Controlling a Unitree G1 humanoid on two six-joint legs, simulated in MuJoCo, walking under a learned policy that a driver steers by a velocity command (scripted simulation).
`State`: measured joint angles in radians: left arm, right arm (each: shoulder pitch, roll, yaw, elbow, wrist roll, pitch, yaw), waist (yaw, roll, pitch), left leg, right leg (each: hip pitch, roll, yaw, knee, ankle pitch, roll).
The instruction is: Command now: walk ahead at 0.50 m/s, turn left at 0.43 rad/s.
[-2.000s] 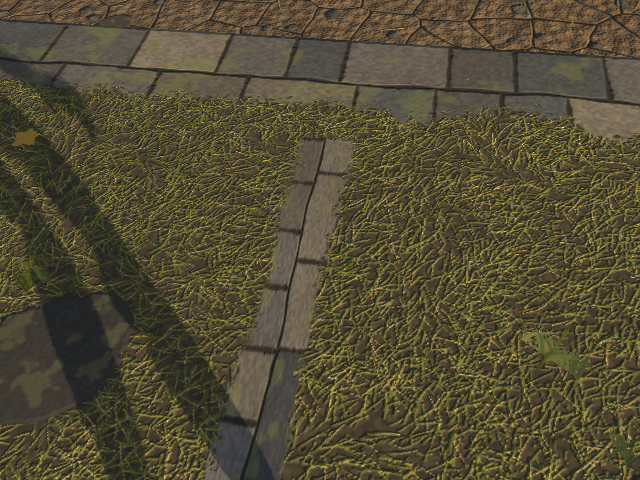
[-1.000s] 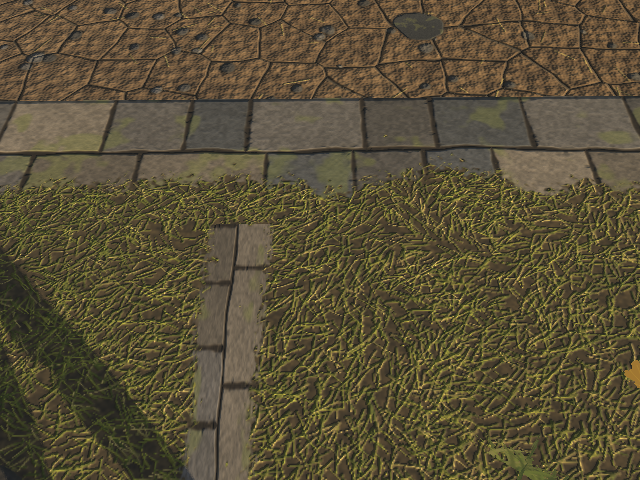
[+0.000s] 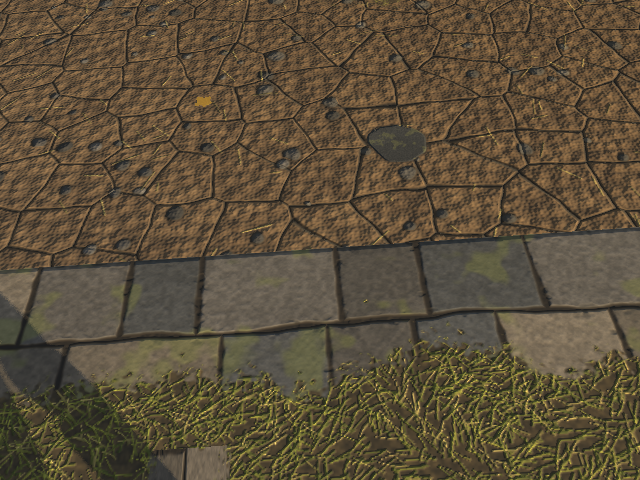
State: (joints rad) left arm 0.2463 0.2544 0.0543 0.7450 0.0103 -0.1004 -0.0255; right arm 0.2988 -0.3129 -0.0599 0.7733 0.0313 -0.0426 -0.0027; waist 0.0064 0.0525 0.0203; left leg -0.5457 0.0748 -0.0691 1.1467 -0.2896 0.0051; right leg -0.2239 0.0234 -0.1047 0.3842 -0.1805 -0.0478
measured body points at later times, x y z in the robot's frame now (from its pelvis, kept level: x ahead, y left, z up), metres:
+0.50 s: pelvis +0.26 +0.08 -0.01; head +0.29 +0.10 +0.44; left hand +0.30 +0.39 -0.12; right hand +0.46 -0.15 -0.10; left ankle +0.29 +0.16 -0.74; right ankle +0.23 -0.09 -0.65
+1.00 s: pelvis +0.55 +0.11 -0.02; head +0.59 +0.11 +0.43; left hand +0.65 +0.41 -0.11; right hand +0.70 -0.14 -0.13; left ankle +0.38 +0.20 -0.65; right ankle +0.64 +0.06 -0.74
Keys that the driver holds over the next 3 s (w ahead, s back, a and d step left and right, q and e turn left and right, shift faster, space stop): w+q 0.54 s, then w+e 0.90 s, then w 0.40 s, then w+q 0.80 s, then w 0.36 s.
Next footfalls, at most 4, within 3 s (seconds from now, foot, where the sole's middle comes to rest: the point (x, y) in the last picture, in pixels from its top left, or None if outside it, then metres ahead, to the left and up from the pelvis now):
0.36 left None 0.33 0.17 -0.78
0.90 right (320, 392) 0.68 0.07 -0.78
1.38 left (227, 303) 0.93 0.30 -0.78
1.86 right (343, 233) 1.15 0.01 -0.78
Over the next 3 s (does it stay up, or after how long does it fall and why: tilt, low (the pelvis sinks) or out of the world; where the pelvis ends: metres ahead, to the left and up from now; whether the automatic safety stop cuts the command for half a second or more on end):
stays up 1.65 0.16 -0.01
